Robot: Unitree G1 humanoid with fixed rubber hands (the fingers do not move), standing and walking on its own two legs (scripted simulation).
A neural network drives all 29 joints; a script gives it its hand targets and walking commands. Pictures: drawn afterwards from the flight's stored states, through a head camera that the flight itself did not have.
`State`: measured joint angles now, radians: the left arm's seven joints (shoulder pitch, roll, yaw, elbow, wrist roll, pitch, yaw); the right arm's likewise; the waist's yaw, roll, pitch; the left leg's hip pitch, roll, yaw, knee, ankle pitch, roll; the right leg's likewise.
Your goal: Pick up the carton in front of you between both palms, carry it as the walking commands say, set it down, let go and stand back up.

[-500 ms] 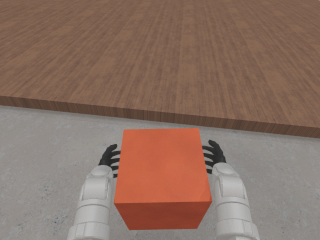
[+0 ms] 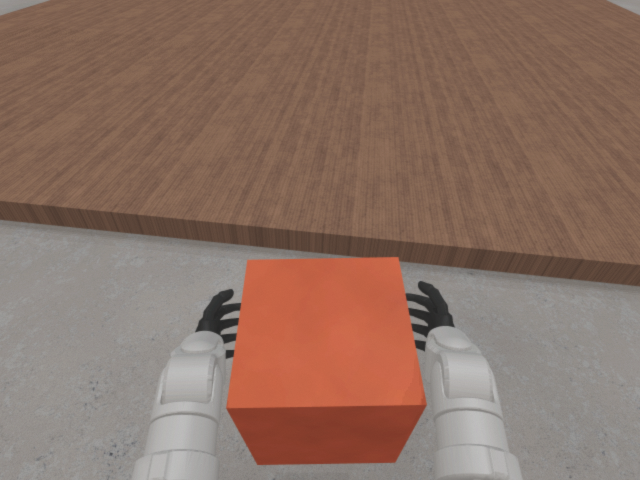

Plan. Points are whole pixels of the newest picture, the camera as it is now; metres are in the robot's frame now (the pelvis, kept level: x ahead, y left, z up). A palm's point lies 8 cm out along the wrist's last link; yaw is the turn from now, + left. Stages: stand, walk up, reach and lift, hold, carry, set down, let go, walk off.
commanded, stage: hold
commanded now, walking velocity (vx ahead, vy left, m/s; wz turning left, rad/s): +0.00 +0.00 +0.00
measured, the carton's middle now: (324, 365) +0.30 +0.00 -0.04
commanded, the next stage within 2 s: carry in 1.34 s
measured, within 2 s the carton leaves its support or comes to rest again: neither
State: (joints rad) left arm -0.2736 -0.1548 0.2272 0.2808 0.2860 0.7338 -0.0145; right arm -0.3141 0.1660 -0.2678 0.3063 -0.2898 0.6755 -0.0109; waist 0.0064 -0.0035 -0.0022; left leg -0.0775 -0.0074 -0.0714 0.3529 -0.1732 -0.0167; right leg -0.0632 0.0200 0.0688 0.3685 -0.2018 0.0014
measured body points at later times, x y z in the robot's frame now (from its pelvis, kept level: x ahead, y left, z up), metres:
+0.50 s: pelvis -0.01 +0.00 +0.00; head -0.05 +0.01 +0.45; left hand +0.29 +0.15 +0.04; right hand +0.30 -0.15 +0.05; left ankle +0.02 +0.13 -0.75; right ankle +0.01 -0.12 -0.75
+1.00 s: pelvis +0.00 +0.00 +0.00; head -0.05 +0.00 +0.45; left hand +0.29 +0.15 +0.04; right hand +0.30 -0.15 +0.05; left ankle +0.02 +0.13 -0.75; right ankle +0.01 -0.12 -0.75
